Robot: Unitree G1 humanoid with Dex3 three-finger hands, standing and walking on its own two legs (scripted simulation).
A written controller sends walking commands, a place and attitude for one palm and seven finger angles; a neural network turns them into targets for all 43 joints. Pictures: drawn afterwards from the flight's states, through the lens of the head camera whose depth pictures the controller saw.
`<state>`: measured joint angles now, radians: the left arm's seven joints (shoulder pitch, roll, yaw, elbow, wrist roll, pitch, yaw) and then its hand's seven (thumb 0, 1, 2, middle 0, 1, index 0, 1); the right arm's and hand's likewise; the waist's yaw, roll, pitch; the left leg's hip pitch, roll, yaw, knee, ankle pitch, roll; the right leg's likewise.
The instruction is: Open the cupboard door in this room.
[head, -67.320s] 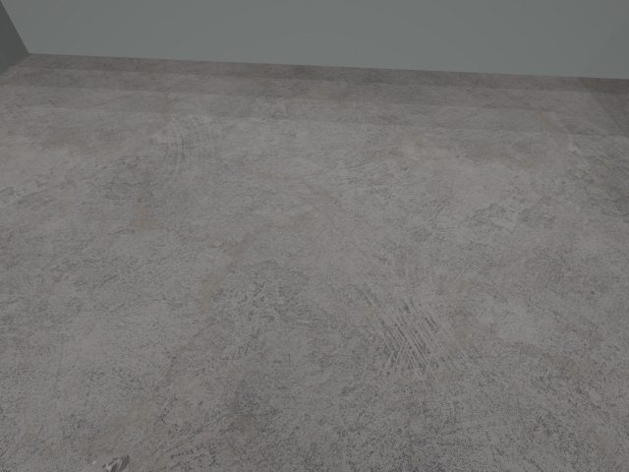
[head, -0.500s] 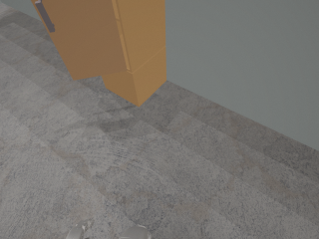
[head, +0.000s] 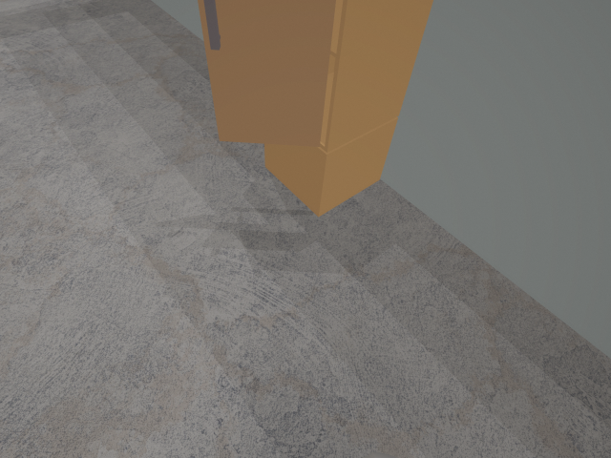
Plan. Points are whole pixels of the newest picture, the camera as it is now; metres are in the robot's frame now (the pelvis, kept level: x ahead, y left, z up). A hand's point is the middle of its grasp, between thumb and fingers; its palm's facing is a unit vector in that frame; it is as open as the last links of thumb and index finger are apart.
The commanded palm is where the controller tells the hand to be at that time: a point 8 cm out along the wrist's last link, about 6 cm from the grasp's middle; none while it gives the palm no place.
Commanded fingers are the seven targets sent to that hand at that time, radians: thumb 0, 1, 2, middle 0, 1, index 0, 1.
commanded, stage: take the last steps up to it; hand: left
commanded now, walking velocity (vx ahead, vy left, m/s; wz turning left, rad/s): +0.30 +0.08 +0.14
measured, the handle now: (213, 18) +1.09 +0.35 +0.04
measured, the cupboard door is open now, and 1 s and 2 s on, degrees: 49 49 49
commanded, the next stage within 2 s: come to a stop and stand still in 1.38 s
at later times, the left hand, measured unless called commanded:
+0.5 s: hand out of the picture +0.10 +0.17 -0.16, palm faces +0.14 -0.97 -0.19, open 7.3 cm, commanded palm none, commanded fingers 0.00 0.90 0.90 -0.20 -0.30 -0.20 -0.30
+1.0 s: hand (179, 302) +0.37 +0.26 -0.16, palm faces +0.08 -0.97 -0.21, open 7.3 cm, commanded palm none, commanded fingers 0.00 0.90 0.90 -0.20 -0.30 -0.20 -0.30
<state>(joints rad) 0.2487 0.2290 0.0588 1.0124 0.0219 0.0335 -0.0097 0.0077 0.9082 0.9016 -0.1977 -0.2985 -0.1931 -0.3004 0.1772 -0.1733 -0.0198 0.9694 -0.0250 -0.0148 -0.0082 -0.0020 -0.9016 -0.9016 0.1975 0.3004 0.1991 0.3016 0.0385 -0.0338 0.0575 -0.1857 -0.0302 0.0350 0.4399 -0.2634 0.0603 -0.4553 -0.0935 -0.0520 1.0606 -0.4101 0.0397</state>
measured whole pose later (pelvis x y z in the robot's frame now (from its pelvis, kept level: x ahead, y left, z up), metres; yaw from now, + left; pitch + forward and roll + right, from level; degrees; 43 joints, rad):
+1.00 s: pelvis +0.30 +0.07 +0.00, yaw +2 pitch +0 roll +2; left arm 0.16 0.20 0.06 1.02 0.02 -0.01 -0.01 0.01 0.93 0.90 -0.20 -0.30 -0.19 -0.30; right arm 0.34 -0.15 -0.04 1.08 -0.03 -0.06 -0.01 -0.01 -0.92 -0.90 0.20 0.30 0.20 0.30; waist -0.01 -0.02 0.04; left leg -0.08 -0.02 0.19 0.32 -0.24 0.05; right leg -0.51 -0.12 -0.07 0.78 -0.21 0.01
